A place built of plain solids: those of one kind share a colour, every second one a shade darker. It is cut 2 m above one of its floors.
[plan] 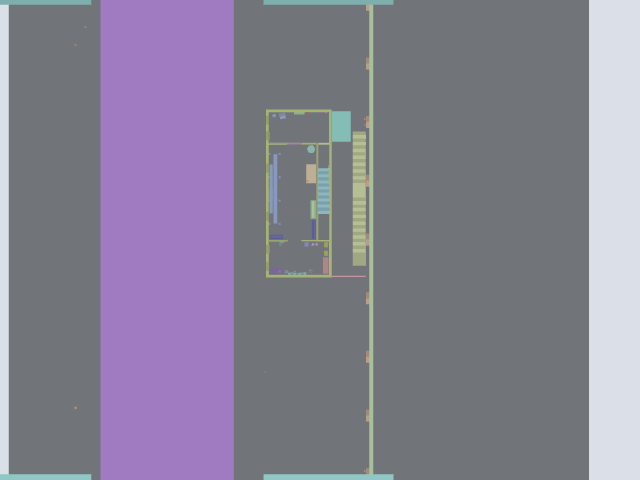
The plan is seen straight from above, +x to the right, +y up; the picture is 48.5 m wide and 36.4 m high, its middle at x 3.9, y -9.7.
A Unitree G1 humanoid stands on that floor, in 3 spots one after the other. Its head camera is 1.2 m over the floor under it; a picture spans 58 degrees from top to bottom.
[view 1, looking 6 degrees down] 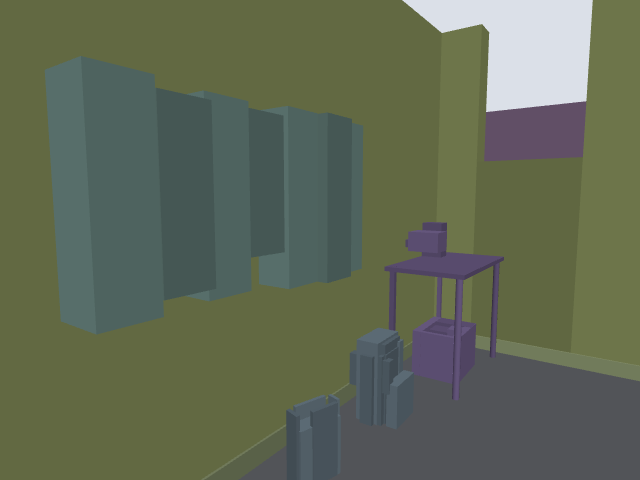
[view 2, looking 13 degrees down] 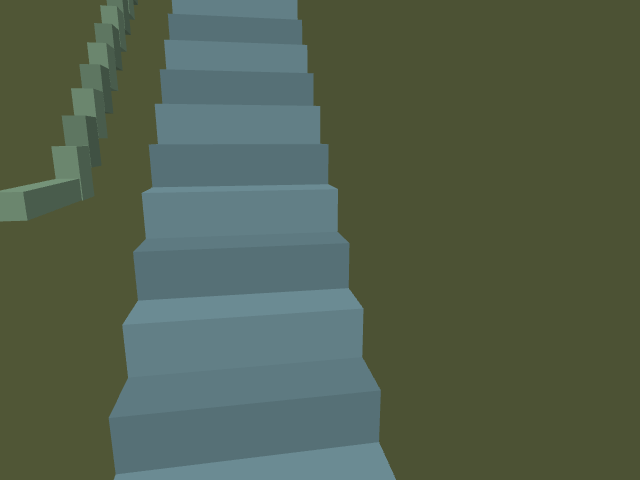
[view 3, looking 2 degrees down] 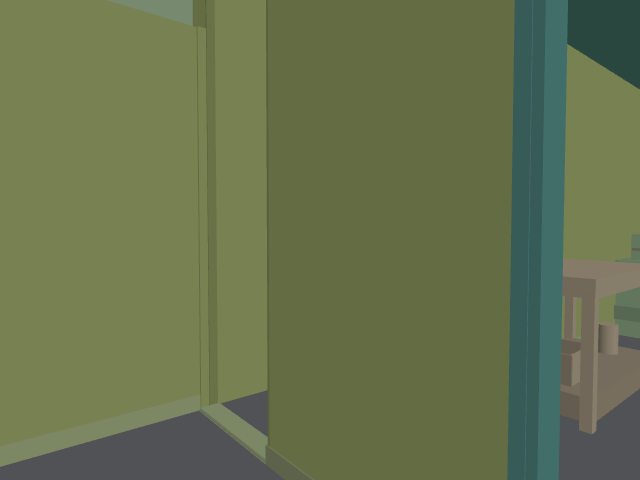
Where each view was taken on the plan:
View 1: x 3.40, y -11.05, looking -144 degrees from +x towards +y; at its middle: hooks_work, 1.91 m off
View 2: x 4.18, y -3.26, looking -100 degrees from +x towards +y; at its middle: stair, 1.84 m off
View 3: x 1.95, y -1.20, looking -39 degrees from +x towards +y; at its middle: wall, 1.81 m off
